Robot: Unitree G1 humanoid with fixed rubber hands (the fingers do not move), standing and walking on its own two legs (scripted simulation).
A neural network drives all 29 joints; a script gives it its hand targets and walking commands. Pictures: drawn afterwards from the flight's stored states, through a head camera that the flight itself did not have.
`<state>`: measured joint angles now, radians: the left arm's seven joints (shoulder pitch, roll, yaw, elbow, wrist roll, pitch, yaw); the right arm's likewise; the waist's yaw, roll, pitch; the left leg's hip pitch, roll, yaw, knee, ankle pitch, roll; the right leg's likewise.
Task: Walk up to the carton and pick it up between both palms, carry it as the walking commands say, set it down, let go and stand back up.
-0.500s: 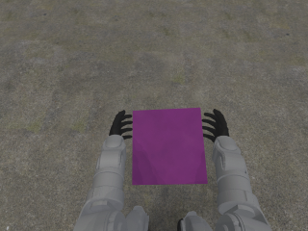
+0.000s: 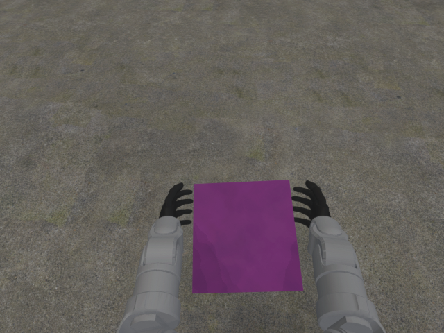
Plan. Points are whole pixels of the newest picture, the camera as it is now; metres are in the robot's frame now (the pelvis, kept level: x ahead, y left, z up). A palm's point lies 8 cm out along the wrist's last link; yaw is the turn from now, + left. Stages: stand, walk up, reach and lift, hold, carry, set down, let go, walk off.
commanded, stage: reach and lift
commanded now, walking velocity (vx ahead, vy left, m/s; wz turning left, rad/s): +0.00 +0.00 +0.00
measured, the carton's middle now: (243, 237) +0.33 +0.00 -0.10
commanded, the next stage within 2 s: hold in 1.52 s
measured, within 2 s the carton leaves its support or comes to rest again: neither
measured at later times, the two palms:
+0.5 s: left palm (161, 209) +0.30 +0.15 +0.06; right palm (331, 216) +0.30 -0.14 +0.06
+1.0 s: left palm (162, 208) +0.30 +0.14 +0.07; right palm (335, 213) +0.30 -0.14 +0.07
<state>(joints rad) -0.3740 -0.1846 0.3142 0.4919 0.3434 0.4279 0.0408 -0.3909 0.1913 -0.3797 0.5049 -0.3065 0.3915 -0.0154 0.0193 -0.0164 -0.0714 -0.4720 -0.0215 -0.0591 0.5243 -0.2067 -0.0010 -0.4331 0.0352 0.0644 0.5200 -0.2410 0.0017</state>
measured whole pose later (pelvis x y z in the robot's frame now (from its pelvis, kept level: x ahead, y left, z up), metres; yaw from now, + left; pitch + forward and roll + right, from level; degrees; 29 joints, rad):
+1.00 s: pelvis +0.00 +0.00 +0.01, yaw +0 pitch -7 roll +0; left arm -0.40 -0.18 0.27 0.38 0.37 0.74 0.01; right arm -0.40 0.19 -0.34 0.38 -0.34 0.73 -0.02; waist 0.01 -0.01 0.01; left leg -0.07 -0.02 -0.06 0.37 -0.17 0.00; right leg -0.04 0.02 0.07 0.37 -0.21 0.00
